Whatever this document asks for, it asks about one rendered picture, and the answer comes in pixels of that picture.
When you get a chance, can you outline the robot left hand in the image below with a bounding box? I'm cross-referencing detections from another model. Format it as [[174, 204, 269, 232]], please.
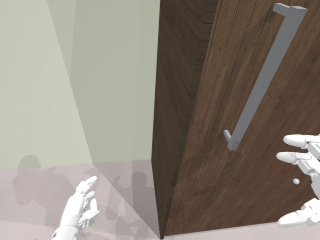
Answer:
[[59, 176, 100, 232]]

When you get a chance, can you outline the robot left forearm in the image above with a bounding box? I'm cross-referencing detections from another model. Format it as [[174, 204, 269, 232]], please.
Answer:
[[51, 226, 79, 240]]

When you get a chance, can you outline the wardrobe door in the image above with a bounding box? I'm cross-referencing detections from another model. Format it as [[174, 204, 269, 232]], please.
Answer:
[[165, 0, 320, 236]]

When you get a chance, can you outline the robot right hand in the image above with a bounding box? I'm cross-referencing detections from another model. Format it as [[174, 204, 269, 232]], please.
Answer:
[[276, 134, 320, 228]]

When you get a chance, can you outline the handle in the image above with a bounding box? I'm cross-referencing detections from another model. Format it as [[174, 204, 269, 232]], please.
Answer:
[[223, 3, 308, 151]]

